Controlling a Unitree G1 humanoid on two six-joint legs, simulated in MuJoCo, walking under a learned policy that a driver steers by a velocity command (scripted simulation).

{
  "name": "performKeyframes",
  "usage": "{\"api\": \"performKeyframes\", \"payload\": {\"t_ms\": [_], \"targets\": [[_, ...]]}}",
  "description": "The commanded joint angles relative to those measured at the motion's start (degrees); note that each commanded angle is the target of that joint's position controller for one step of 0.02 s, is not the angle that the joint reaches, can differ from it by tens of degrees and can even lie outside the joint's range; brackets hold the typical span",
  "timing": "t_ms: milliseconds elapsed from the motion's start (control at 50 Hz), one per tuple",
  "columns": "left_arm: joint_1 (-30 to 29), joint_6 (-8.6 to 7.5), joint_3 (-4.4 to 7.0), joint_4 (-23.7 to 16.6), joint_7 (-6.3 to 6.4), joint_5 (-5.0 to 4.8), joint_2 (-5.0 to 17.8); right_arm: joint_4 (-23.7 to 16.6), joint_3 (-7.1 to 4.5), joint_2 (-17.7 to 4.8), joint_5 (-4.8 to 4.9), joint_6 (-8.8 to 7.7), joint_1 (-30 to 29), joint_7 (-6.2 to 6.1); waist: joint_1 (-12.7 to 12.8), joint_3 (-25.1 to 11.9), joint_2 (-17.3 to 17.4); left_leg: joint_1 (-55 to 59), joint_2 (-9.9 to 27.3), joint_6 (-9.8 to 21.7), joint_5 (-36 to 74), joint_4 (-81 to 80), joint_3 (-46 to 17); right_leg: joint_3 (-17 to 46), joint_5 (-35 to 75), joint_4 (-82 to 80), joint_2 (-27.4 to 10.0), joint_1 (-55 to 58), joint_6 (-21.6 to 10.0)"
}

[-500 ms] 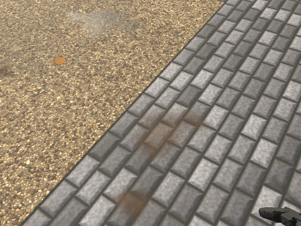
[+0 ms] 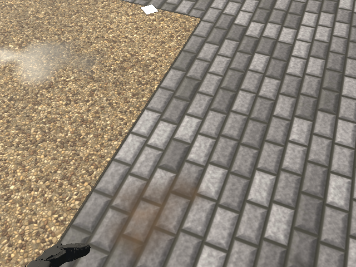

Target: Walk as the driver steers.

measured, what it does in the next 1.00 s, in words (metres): walks ahead, turning left: right foot, then left foot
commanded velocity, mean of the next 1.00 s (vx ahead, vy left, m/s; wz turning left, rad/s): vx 0.50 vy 0.00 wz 0.44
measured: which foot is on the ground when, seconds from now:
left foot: down 0.00-0.06, up 0.08-0.54, down 0.56-1.00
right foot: up 0.00-0.02, down 0.04-0.58, up 0.60-1.00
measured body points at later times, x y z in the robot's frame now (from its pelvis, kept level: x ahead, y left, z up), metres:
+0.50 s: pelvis +0.27 +0.00 +0.00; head +0.29 +0.02 +0.44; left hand +0.22 +0.29 -0.13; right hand +0.52 -0.18 -0.10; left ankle +0.39 +0.17 -0.71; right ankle +0.16 -0.13 -0.74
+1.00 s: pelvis +0.54 +0.11 +0.00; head +0.56 +0.13 +0.45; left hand +0.61 +0.43 -0.08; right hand +0.72 -0.12 -0.11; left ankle +0.40 +0.15 -0.74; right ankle +0.75 +0.07 -0.71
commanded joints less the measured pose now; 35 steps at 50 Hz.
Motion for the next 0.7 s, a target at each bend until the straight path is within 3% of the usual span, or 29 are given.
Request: {"api": "performKeyframes", "payload": {"t_ms": [20, 40, 60, 80, 100, 120, 140, 160, 180, 240, 320, 380, 460, 520, 540, 560, 580, 600, 620, 640, 660, 680, 700], "targets": [[5.39, -1.54, 3.17, -2.46, 0.05, 0.18, 8.41, -2.32, -2.24, -10.52, 0.23, 0.4, -1.41, -0.62, 8.03, -2.84, 6.16, -2.93, 13.79, 7.38, 35.7, 8.36, -8.04, -1.65, -2.83, -4.01, 2.48, 13.9, -2.59], [14.73, -1.6, 4.52, -0.27, 0.61, 0.88, 11.62, -3.17, -1.37, -8.3, -0.46, 0.26, -1.84, -0.6, 12.15, -10.07, 4.79, -9.81, 10.57, 5.44, 32.99, 20.37, -5.96, 1.1, -0.94, -1.39, -1.15, 29.44, -4.93], [22.86, -1.19, 5.91, 0.61, 1.27, 2.12, 17.31, -5.11, 0.4, -2.54, -1.31, -0.58, 2.13, -0.42, 12.9, -20.22, -6.41, -30.13, 3.15, 1.46, 12.45, 42.28, -1.47, 20.35, -2.83, -0.49, -16.24, 52.76, -11.43], [24.69, -0.55, 5.37, 1.49, 1.16, 1.46, 15.13, -4.52, 0.79, -2.19, -0.21, -1.53, 4.75, -0.22, 12.58, -26.32, -15.17, -40.39, 0.01, 0.51, -14.83, 54.2, -5.95, 37.92, -11.65, -8.13, -22.35, 57.0, -15.98], [21.71, -0.38, 4.11, 1.27, 1.25, 1.03, 11.13, -4.9, -0.95, -8.06, 1.25, -1.76, 0.68, -0.15, 13.01, -17.25, -8.83, -45.4, 3.33, 0.77, -12.39, 59.1, -8.19, 32.15, -16.96, -10.17, -20.04, 50.11, -13.46], [18.07, -0.38, 3.43, 1.03, 1.4, 0.8, 9.18, -6.07, -1.19, -8.38, 1.37, -1.69, -3.4, -0.18, 11.87, -10.64, -6.49, -46.32, 5.88, 0.98, -7.37, 58.6, -6.55, 24.23, -16.41, -11.69, -17.89, 42.29, -11.48], [14.23, -0.58, 2.84, 1.17, 1.22, 0.93, 7.48, -6.37, -1.3, -7.6, 0.79, -1.27, -5.18, -0.36, 10.01, -6.11, -3.99, -44.43, 7.65, 0.69, -3.27, 55.88, -5.89, 18.73, -13.78, -14.31, -15.52, 34.53, -10.48], [11.44, -1.04, 2.41, 1.23, 1.05, 1.16, 5.82, -6.17, -1.71, -7.03, 0.28, -0.46, -4.94, -0.54, 8.05, -3.52, -4.88, -41.75, 9.23, 0.52, -0.27, 53.28, -6.31, 14.04, -10.97, -16.68, -13.54, 29.1, -9.63], [9.73, -1.42, 2.48, 1.54, 0.93, 1.44, 5.61, -5.9, -1.62, -5.68, 0.36, 0.42, -3.46, -0.52, 6.5, -2.38, -5.67, -38.63, 9.92, 0.2, 1.68, 52.41, -6.34, 10.76, -9.12, -18.78, -12.67, 25.18, -9.34], [8.55, -2.42, 3.13, 2.96, 1.13, 1.72, 6.56, -6.9, -1.57, -3.47, 0.24, 2.04, -4.23, -0.6, 4.86, -0.3, -3.36, -39.12, 10.37, -0.77, 6.49, 49.92, -6.61, 3.37, -1.33, -21.9, -12.49, 21.86, -9.99], [9.87, -2.16, 3.74, 4.81, 2.07, 1.81, 8.19, -9.0, -1.37, -2.55, -0.17, 1.83, -9.22, 0.31, 5.83, 1.11, -1.64, -40.93, 9.93, -1.1, 18.01, 37.78, -5.72, -5.09, 3.33, -22.51, -11.0, 24.21, -8.99], [12.03, -1.57, 4.22, 5.91, 2.56, 1.31, 9.85, -11.3, -0.68, -1.44, -0.35, 1.53, -15.76, 1.51, 8.42, 2.97, -0.4, -39.65, 9.05, -0.27, 22.56, 28.82, -2.04, -9.03, 3.52, -22.75, -11.33, 26.27, -8.23], [15.08, 0.07, 4.99, 7.72, 2.68, 0.07, 11.57, -14.73, -0.64, -2.09, -0.27, 1.66, -21.05, 2.71, 9.86, 4.61, -0.42, -41.89, 7.98, 2.0, 17.36, 23.0, 0.5, -11.17, 8.19, -19.29, -13.85, 34.98, -7.12], [13.96, 1.41, 5.64, 7.62, 3.05, -0.65, 13.85, -15.68, -1.95, -4.56, -0.28, 2.0, -17.78, 3.11, 6.49, 0.66, -3.02, -33.63, 3.14, 5.17, 8.51, 22.23, 5.22, -13.54, 32.85, -8.67, -14.02, 38.3, -5.16], [13.19, 1.95, 5.7, 7.44, 3.18, -0.83, 14.29, -14.47, -3.14, -6.51, -0.06, 2.12, -11.7, 2.97, 2.82, -2.76, -3.17, -25.58, 0.43, 6.74, 7.47, 20.96, 6.72, -14.68, 39.59, 0.26, -12.93, 37.2, -4.16], [12.9, 2.1, 5.23, 7.23, 3.32, -0.85, 13.44, -11.99, -5.15, -9.95, 0.1, 2.27, -2.23, 2.23, -2.09, -7.7, -1.65, -10.95, -1.93, 8.97, 10.98, 17.27, 6.07, -16.03, 36.29, 13.29, -10.45, 30.98, -2.01], [14.81, 1.48, 3.64, 5.87, 3.24, 1.44, 8.97, -10.66, -6.88, -15.9, 0.29, 2.89, 4.16, 0.85, -2.56, -12.46, 9.0, 5.65, 8.9, 12.93, 14.04, 16.63, -11.18, -16.05, 5.79, 32.47, -6.74, 14.48, 0.95], [17.66, -0.54, 1.78, 2.73, 2.49, 1.56, 3.74, -12.78, -6.78, -19.07, 0.25, 2.08, 0.35, 1.11, 3.39, -19.93, 18.41, 20.42, 20.62, 24.84, 0.86, 6.01, -45.37, -5.06, -33.51, 50.16, 5.9, -7.18, 3.77], [10.58, -2.64, 2.81, 2.05, 1.65, -0.72, 9.41, -13.45, -5.21, -13.7, -0.11, 1.37, 1.42, 1.65, -1.18, -19.99, 9.01, 20.21, 20.97, 22.22, -1.74, 0.94, -45.6, 4.08, -31.43, 52.28, 3.07, -13.49, 2.21], [7.0, -3.6, 2.9, 0.7, 1.32, -2.06, 9.92, -13.09, -4.51, -11.17, -0.41, 0.65, -0.07, 1.63, -0.66, -12.61, 7.32, 14.21, 19.21, 19.93, 1.32, 1.17, -37.32, 3.35, -26.73, 49.74, 0.85, -16.1, 0.69], [7.03, -3.91, 2.73, 1.23, 1.76, -1.03, 9.05, -13.47, -3.97, -9.58, -0.34, 0.27, -3.73, 1.62, 2.34, -7.66, 1.96, 5.17, 16.63, 17.9, 7.53, 1.36, -30.57, 3.33, -22.37, 44.32, -1.78, -13.33, 0.4], [7.44, -3.58, 3.23, 1.88, 2.16, 0.54, 9.77, -14.23, -3.35, -7.43, -0.55, 0.17, -7.23, 1.33, 4.46, -5.6, 2.25, -1.73, 14.55, 16.71, 13.3, 0.9, -25.5, 3.45, -19.92, 39.27, -3.47, -9.11, 0.75], [8.6, -2.85, 3.49, 2.16, 2.05, 0.94, 9.94, -15.31, -2.97, -6.74, -1.22, 0.19, -9.05, 1.02, 6.11, -4.61, 3.59, -6.42, 13.24, 16.46, 16.89, -0.32, -23.28, 3.68, -18.23, 37.36, -4.23, -5.47, 1.14]]}}
Keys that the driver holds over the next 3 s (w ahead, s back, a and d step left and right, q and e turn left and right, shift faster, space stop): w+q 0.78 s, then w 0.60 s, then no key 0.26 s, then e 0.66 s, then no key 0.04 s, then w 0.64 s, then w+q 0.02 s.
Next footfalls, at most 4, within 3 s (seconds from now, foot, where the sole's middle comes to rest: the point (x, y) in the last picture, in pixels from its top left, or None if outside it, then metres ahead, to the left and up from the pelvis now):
0.04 right None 0.20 -0.13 -0.77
0.56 left None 0.43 0.17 -0.77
1.06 right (141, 191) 0.78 0.10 -0.77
1.56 left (60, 172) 0.91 0.45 -0.77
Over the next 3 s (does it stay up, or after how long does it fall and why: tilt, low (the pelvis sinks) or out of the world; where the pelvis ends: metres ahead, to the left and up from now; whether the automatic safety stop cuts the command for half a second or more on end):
stays up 1.13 0.28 0.00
